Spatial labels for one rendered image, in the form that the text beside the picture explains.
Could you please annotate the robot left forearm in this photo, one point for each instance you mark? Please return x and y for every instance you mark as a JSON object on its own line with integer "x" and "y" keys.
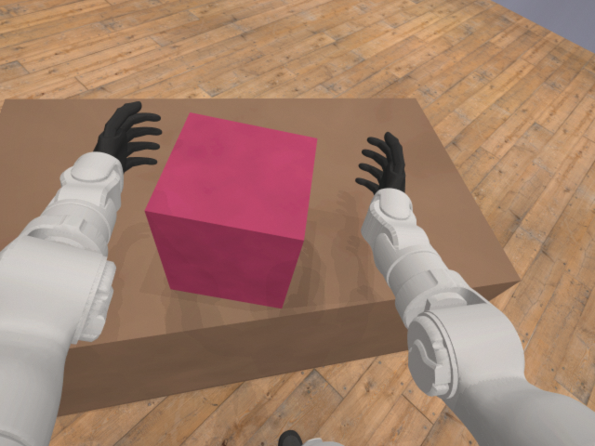
{"x": 83, "y": 212}

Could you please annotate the robot right upper arm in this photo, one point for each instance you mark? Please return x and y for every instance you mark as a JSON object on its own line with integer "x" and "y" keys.
{"x": 471, "y": 358}

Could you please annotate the carton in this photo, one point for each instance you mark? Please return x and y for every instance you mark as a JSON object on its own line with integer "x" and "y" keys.
{"x": 228, "y": 214}

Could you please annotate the robot right forearm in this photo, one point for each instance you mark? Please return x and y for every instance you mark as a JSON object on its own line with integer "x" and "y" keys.
{"x": 412, "y": 269}

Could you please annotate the right robot hand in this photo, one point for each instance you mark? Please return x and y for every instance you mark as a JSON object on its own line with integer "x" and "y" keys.
{"x": 393, "y": 175}

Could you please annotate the robot left upper arm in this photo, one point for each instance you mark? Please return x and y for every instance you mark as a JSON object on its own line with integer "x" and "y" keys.
{"x": 51, "y": 296}

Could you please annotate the pedestal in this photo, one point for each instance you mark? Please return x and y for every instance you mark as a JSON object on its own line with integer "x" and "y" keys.
{"x": 158, "y": 342}

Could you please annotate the left robot hand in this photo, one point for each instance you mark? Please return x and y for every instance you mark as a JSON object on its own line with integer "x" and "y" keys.
{"x": 118, "y": 131}

